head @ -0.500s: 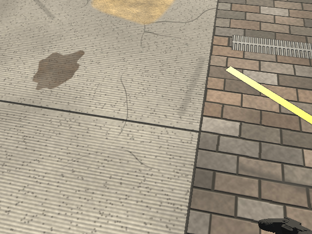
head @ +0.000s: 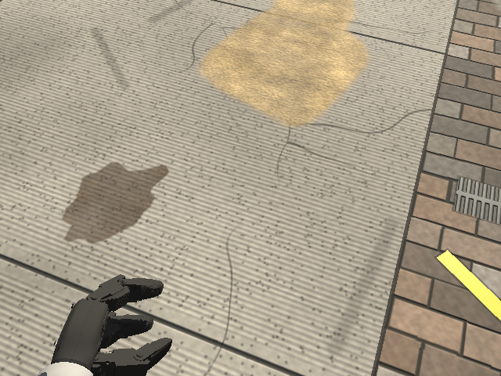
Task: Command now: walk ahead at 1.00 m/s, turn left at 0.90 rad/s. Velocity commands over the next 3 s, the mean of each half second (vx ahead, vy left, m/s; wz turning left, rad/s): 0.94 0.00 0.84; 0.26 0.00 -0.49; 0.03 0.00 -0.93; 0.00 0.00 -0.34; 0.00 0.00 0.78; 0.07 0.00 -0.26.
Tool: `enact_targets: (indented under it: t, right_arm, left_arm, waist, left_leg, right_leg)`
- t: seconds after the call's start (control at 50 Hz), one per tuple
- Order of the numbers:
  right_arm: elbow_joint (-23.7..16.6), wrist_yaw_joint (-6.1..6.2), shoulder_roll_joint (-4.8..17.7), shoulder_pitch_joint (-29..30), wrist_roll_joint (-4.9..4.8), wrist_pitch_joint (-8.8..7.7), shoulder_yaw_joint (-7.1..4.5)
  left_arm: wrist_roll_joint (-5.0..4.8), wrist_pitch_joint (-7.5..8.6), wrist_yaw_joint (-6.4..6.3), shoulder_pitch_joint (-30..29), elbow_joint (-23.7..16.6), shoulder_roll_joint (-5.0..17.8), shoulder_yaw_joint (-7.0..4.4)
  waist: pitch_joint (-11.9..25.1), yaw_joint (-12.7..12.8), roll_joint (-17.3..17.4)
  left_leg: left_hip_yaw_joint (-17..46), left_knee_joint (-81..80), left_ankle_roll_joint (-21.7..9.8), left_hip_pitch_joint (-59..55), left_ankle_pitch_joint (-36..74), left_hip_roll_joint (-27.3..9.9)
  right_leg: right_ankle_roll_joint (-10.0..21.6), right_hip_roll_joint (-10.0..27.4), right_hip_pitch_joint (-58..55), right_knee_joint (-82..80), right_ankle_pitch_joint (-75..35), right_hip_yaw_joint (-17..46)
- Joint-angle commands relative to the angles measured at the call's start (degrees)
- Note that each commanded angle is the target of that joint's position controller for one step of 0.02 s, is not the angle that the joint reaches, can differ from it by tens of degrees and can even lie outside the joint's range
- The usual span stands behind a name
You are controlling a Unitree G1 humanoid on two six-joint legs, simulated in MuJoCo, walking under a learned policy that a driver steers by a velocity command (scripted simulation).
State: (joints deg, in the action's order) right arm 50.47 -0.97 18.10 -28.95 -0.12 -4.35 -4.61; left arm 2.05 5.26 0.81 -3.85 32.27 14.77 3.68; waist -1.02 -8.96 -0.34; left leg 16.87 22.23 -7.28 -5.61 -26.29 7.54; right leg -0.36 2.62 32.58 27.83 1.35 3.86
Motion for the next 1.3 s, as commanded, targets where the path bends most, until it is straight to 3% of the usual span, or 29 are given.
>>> enact_targets:
  t: [0.02, 0.04, 0.06, 0.08, 0.1, 0.2, 0.3, 0.36, 0.4, 0.42, 0.44, 0.46, 0.48, 0.5, 0.52, 0.54, 0.58, 0.72, 0.8, 0.86, 0.88, 0.9, 0.92, 0.94, 0.98, 1.02, 1.12, 1.2, 1.3]
  right_arm:
    - [-5.7, 0.27, 8.2, 7.6, 0.62, -1.63, -1.73]
    - [-8.6, 0.53, -0.7, 1.4, -2.34, -1.47, 0.65]
    - [-8.9, 0.96, 3.8, 3.9, -1.01, -0.51, 0.88]
    - [-8.5, 0.81, 6.2, 10.3, 0.29, 0.24, 0.34]
    - [-8.8, 0.06, 6.0, 13.5, 1.05, 0.70, 0.31]
    - [-14.7, -2.81, -0.1, 21.9, 2.17, 4.08, 2.11]
    - [-19.5, -4.92, 0.9, 30.3, 2.02, 4.18, 3.48]
    - [-18.8, -5.08, 1.7, 31.7, 2.01, 3.79, 3.55]
    - [-15.4, -4.29, 3.7, 22.0, 2.88, 3.16, 2.84]
    - [-11.2, -3.47, 5.2, 10.3, 3.49, 2.68, 1.85]
    - [-7.3, -2.00, 6.7, 2.5, 3.80, 2.34, 0.78]
    - [-6.9, -0.53, 11.8, 6.5, 3.23, 2.44, -0.44]
    - [-10.5, 0.02, 14.8, 5.9, 3.00, 2.39, -1.43]
    - [-11.5, 1.01, 11.8, 6.2, 1.86, 2.74, -1.26]
    - [-9.9, 1.46, 9.3, 10.4, 1.31, 2.29, -0.38]
    - [-9.1, 1.49, 5.8, 13.8, 1.48, 1.59, 0.75]
    - [-8.2, 1.40, 2.5, 15.0, 1.07, 0.08, 2.07]
    - [-7.1, 1.78, 0.4, 19.4, 0.54, -1.02, 2.50]
    - [-6.2, 2.90, 2.0, 15.5, 0.29, 0.38, 1.59]
    - [-7.1, 3.61, 3.9, 16.1, 0.23, 1.96, 0.57]
    - [-7.6, 3.42, 4.1, 17.5, 0.07, 2.57, 0.41]
    - [-8.6, 2.99, 4.5, 16.7, 0.29, 2.88, 0.22]
    - [-11.3, 2.29, 0.6, 12.9, 0.94, 3.91, 0.76]
    - [-11.9, 2.27, -0.5, 9.7, 2.42, 4.31, 2.17]
    - [-12.0, 2.60, 2.5, 17.3, 1.96, 4.35, 1.46]
    - [-12.5, 2.98, 2.8, 18.9, 2.66, 5.18, 1.33]
    - [-13.0, 2.79, 0.9, 19.8, 1.88, 6.91, 1.86]
    - [-13.8, 2.99, 2.3, 22.7, 1.69, 6.74, 1.42]
    - [-13.7, 3.19, 3.5, 23.8, 1.16, 5.50, 1.27]
  left_arm:
    - [1.05, 0.91, -3.10, 32.7, 4.0, 16.4, -7.41]
    - [3.36, 0.53, -2.93, 31.3, 4.1, 20.2, -8.36]
    - [1.84, -0.20, -2.56, 27.1, 4.2, 17.7, -9.01]
    - [1.31, -0.31, -2.29, 22.8, 3.8, 11.1, -7.71]
    - [1.28, -0.33, -1.95, 21.7, 5.0, 8.2, -7.07]
    - [-0.84, 1.61, -0.72, 26.2, 12.3, 3.8, -6.07]
    - [-0.70, 2.87, -0.86, 22.3, 13.6, 7.1, -6.65]
    - [-0.65, 2.36, -1.51, 27.7, 14.9, 10.9, -7.38]
    - [-0.65, 0.86, -2.56, 27.9, 14.7, 14.2, -8.02]
    - [-0.62, 0.27, -2.86, 26.6, 14.3, 14.8, -7.92]
    - [-0.95, 0.05, -2.33, 26.0, 14.2, 13.8, -7.64]
    - [-0.59, -0.04, -1.75, 29.6, 12.7, 7.5, -6.58]
    - [-4.70, -0.66, -2.52, 37.8, 10.6, 7.1, -5.59]
    - [-4.13, -0.73, -3.26, 29.5, 10.5, 10.0, -5.89]
    - [-3.95, -0.84, -2.92, 28.7, 10.5, 8.7, -5.72]
    - [-2.28, -1.26, -2.51, 27.7, 11.4, 7.5, -5.45]
    - [-0.80, -4.06, -1.75, 32.0, 14.6, 5.4, -5.65]
    - [-1.47, -4.89, 0.29, 23.2, 11.4, 0.5, -5.97]
    - [-0.13, -5.24, 1.52, 19.7, 9.2, 1.2, -6.46]
    - [0.52, -5.52, 1.33, 24.1, 8.6, 3.4, -7.80]
    - [0.63, -5.03, 0.80, 29.3, 9.7, 4.0, -8.34]
    - [0.43, -4.37, -0.10, 33.5, 10.1, 8.9, -9.89]
    - [-1.09, -5.64, -0.68, 30.3, 9.5, 15.6, -11.69]
    - [-3.15, -6.13, -0.47, 29.3, 6.5, 17.6, -12.44]
    - [-1.90, -7.84, -1.13, 22.6, 5.9, 10.0, -10.56]
    - [-2.05, -8.08, -1.18, 19.3, 5.2, 7.8, -10.08]
    - [-1.74, -7.85, -0.72, 20.1, 4.9, 11.4, -11.54]
    - [-1.50, -8.65, -0.75, 20.1, 4.2, 12.2, -12.06]
    - [-0.99, -8.61, -0.45, 20.0, 4.1, 13.0, -12.45]
  waist:
    - [20.1, 20.8, -1.7]
    - [27.1, 14.6, -18.8]
    - [23.4, 13.9, -17.3]
    - [13.6, 14.6, -9.1]
    - [7.8, 14.1, -3.5]
    - [-0.3, 9.8, -5.2]
    - [-6.0, 7.0, -2.6]
    - [-4.8, 7.1, -2.7]
    - [0.9, 1.5, -4.6]
    - [5.6, -3.4, -5.0]
    - [7.6, -5.7, -2.4]
    - [9.2, 1.9, 12.8]
    - [29.2, 3.5, 11.3]
    - [27.9, 0.5, -0.4]
    - [15.8, 4.9, -1.3]
    - [7.9, 8.3, -4.5]
    - [2.5, 11.6, -3.9]
    - [2.5, 11.9, 5.1]
    - [2.9, 9.3, 5.5]
    - [3.7, 11.2, 5.5]
    - [5.5, 14.2, 3.3]
    - [7.0, 16.6, -4.4]
    - [8.3, 10.5, -16.6]
    - [17.8, 11.3, -11.6]
    - [3.8, 9.9, 0.8]
    - [1.7, 8.6, -0.6]
    - [5.7, 10.0, -2.0]
    - [4.4, 12.0, -5.5]
    - [4.5, 12.8, -6.9]
  left_leg:
    - [-0.3, 38.7, -0.6, 25.3, 35.6, -4.1]
    - [-6.8, 55.7, 1.0, 43.1, -4.4, 1.2]
    - [-9.4, 60.4, 0.0, 50.6, 1.6, -4.1]
    - [-11.1, 58.3, 0.2, 52.2, 7.7, -7.3]
    - [-11.8, 55.7, 0.7, 51.2, 10.2, -9.0]
    - [-13.8, 52.6, 1.4, 53.8, 11.3, -13.5]
    - [-21.1, 31.7, 0.4, 45.3, 26.9, -11.8]
    - [-28.6, 23.1, -2.4, 35.7, 26.8, -5.5]
    - [-27.3, 19.8, -4.1, 22.8, 22.8, -1.6]
    - [-22.8, 16.3, -5.8, 9.3, 23.9, -1.0]
    - [-18.3, 8.3, -6.6, -2.5, 30.2, -2.9]
    - [-4.6, 13.5, -6.1, -13.7, 58.7, -16.6]
    - [17.3, 14.9, -18.5, -29.8, 77.0, -34.2]
    - [13.6, 8.8, -16.3, -20.8, 70.7, -30.8]
    - [7.1, 4.3, -14.5, -7.2, 64.2, -29.4]
    - [3.0, 0.9, -12.0, 3.7, 57.9, -27.0]
    - [-6.4, -4.2, -9.0, 19.0, 60.8, -25.1]
    - [-27.6, -5.3, -2.6, 17.8, 58.1, -16.3]
    - [-29.8, 1.2, -1.3, 10.7, 55.8, -19.5]
    - [-29.9, 14.1, 0.6, 10.2, 59.9, -21.9]
    - [-30.8, 24.3, 2.3, 12.4, 56.2, -20.9]
    - [-31.1, 40.1, 5.8, 20.9, 35.8, -15.9]
    - [-27.6, 60.0, 9.7, 38.8, -13.4, -1.9]
    - [-13.3, 61.8, 10.3, 40.6, -12.8, -4.0]
    - [-12.2, 54.7, 9.9, 43.2, -3.7, -7.7]
    - [-13.0, 45.8, 10.0, 39.4, 2.1, -9.0]
    - [-12.0, 36.4, 10.9, 37.8, 5.6, -7.3]
    - [-10.2, 30.4, 11.0, 39.7, 7.3, -6.3]
    - [-8.6, 23.8, 9.1, 37.2, 6.5, -4.3]
  right_leg:
    - [3.1, 9.6, -50.1, 2.7, 25.2, 8.6]
    - [8.4, 26.9, -61.8, -7.1, 38.4, 39.5]
    - [10.1, 25.4, -56.9, -11.3, 45.7, 46.5]
    - [8.8, 21.5, -48.5, -11.5, 41.1, 34.2]
    - [8.0, 18.8, -41.4, -11.5, 29.0, 24.5]
    - [4.5, 14.4, -31.3, -15.4, -0.3, 1.5]
    - [2.3, 9.3, -23.9, -22.2, -12.5, -15.8]
    - [0.6, 8.8, -30.0, -15.8, -45.9, -20.1]
    - [0.7, 10.9, -31.1, -0.2, -60.4, -19.0]
    - [1.7, 12.0, -27.0, 13.0, -58.9, -17.2]
    - [1.7, 8.6, -20.0, 29.3, -39.7, -18.1]
    - [0.3, -1.5, -4.3, 53.6, 28.9, -17.4]
    - [0.6, -2.9, 6.2, 70.5, 33.8, -1.6]
    - [0.7, -2.1, 5.8, 69.3, 25.3, 1.6]
    - [0.7, -0.3, 5.4, 62.8, 22.5, 0.5]
    - [0.6, 1.7, 3.5, 55.8, 22.2, 0.4]
    - [0.1, 2.6, -7.2, 48.1, 21.9, 0.2]
    - [2.0, 1.3, -7.0, 21.6, -0.7, -7.3]
    - [3.8, -0.9, -7.5, 12.2, -1.4, -10.7]
    - [7.0, -4.6, -12.2, 9.3, 8.7, -11.9]
    - [8.9, -5.6, -17.8, 4.5, 6.0, -11.0]
    - [12.2, 0.4, -26.1, 0.3, -19.5, 0.1]
    - [22.4, 13.7, -34.5, 0.9, -51.4, 24.4]
    - [27.1, 18.2, -35.6, -6.7, -35.4, 34.3]
    - [22.1, 12.6, -22.7, -11.7, -1.8, 26.6]
    - [16.4, 6.3, -17.7, -12.6, 2.3, 20.3]
    - [10.9, 2.1, -20.0, -11.5, 5.6, 20.8]
    - [9.1, 0.8, -21.6, -13.6, 19.8, 26.4]
    - [9.2, 0.2, -23.5, -12.5, 20.3, 31.7]
